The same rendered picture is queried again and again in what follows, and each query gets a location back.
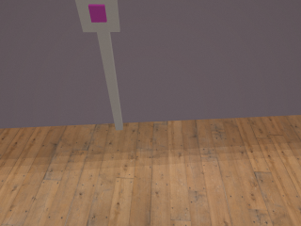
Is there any button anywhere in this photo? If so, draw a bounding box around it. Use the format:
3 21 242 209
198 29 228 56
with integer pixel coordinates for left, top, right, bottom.
88 4 107 23

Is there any panel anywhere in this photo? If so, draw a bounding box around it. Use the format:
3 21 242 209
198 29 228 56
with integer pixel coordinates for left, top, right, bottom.
75 0 123 131

